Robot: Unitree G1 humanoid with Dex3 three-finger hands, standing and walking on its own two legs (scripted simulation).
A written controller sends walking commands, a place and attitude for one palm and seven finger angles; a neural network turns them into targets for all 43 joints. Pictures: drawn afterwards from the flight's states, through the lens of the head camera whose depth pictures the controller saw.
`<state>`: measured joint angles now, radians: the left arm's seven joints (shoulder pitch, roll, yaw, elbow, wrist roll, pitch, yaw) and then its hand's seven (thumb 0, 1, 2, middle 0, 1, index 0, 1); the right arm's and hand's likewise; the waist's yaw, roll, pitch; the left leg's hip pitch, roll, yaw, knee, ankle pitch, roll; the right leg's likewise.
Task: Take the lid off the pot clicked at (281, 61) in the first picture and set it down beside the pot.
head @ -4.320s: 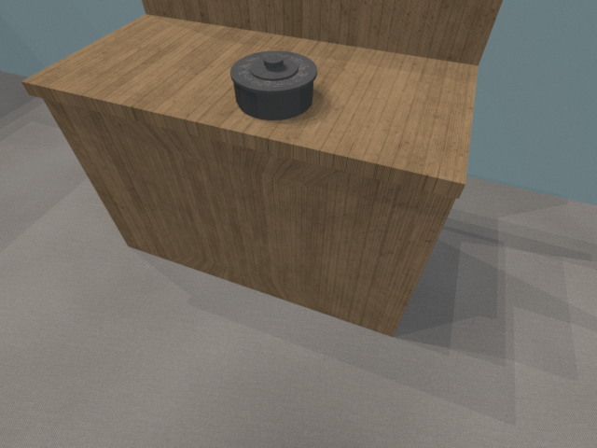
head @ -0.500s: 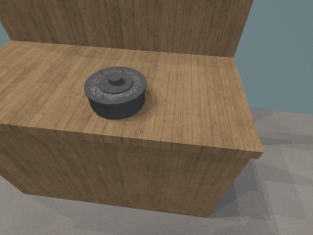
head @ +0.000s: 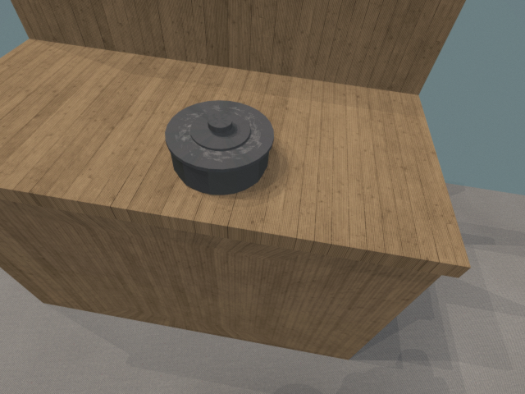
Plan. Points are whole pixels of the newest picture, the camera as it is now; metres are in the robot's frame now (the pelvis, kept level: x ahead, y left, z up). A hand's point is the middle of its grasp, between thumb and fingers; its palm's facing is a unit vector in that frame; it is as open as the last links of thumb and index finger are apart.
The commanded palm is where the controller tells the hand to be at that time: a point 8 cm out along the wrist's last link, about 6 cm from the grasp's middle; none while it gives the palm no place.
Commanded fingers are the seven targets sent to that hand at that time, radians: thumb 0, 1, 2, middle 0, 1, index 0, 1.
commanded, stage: look again from close up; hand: left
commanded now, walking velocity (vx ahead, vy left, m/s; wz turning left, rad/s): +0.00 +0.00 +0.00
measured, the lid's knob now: (220, 122) +0.55 +0.13 +0.10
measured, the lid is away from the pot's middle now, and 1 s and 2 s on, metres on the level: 0.00 0.00 0.00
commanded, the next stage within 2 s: lift the closed hand beside the body in 0.30 s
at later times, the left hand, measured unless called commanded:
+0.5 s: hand out of the picture +0.09 +0.20 -0.13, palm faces +0.12 -0.96 -0.25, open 7.3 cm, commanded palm +0.10 +0.24 -0.05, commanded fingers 0.00 0.90 0.90 -0.46 -0.59 -0.46 -0.59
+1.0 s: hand (120, 387) +0.13 +0.19 +0.00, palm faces +0.30 -0.89 -0.35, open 3.1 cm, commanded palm +0.09 +0.23 +0.05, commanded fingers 0.00 0.90 0.90 -1.30 -1.50 -1.30 -1.50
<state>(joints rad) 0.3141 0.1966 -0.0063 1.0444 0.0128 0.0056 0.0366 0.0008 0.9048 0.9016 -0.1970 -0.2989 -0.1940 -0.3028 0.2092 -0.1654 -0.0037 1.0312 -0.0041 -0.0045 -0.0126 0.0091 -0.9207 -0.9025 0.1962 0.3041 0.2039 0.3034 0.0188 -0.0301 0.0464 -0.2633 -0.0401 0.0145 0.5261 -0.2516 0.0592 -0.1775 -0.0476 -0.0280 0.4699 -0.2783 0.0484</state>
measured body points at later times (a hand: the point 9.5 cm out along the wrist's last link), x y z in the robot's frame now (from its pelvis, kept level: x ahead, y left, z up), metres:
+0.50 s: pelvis +0.01 +0.01 +0.00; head +0.02 +0.02 +0.45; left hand +0.08 +0.25 -0.11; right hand +0.08 -0.23 -0.13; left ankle +0.02 +0.08 -0.74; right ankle -0.02 -0.15 -0.73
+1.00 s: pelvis +0.00 -0.04 +0.00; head +0.00 -0.05 +0.45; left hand +0.11 +0.24 +0.03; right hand +0.21 -0.26 -0.06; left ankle +0.02 +0.08 -0.74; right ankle -0.02 -0.15 -0.74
